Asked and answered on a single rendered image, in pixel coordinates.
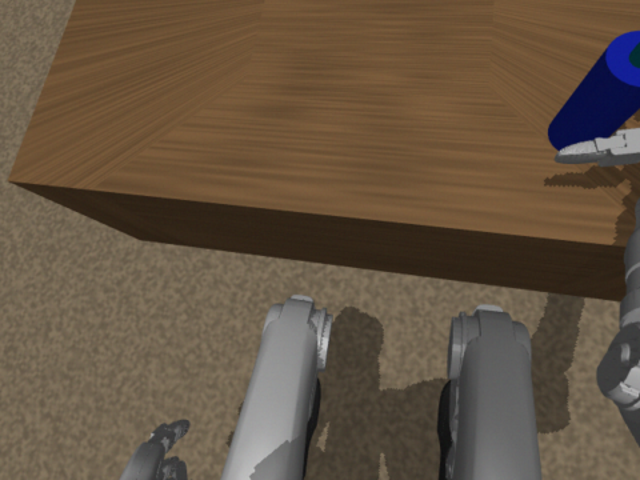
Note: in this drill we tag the bottle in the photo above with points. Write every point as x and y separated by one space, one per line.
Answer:
606 98

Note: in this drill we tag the left robot foot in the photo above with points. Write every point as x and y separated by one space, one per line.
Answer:
312 424

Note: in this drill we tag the right robot arm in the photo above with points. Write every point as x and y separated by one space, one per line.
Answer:
618 374

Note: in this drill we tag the right robot hand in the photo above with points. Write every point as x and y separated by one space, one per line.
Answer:
622 148

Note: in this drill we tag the left robot hand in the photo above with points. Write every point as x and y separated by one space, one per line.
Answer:
147 462

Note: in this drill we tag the right robot foot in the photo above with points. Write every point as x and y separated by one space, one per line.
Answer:
444 433

